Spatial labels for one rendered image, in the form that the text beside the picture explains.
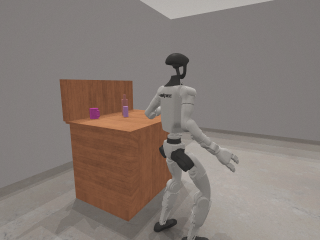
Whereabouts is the robot left thigh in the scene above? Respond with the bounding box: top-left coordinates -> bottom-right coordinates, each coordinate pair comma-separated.
159,145 -> 182,193

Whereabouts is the robot left forearm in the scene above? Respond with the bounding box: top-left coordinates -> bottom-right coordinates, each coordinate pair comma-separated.
155,106 -> 161,117

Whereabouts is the robot right hand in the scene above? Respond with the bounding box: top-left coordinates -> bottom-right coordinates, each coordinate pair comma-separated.
215,148 -> 239,172

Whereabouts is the robot left upper arm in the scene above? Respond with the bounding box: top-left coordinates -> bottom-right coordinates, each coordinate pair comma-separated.
144,86 -> 164,120

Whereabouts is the robot right forearm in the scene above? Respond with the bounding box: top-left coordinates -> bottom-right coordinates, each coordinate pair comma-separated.
186,119 -> 221,156

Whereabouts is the robot right upper arm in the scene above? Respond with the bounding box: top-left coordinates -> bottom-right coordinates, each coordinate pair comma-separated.
179,85 -> 197,132

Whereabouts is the table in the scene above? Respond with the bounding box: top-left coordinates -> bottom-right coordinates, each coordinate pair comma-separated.
59,79 -> 173,222

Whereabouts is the robot left shin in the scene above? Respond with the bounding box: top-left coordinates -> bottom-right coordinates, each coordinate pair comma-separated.
159,179 -> 181,225

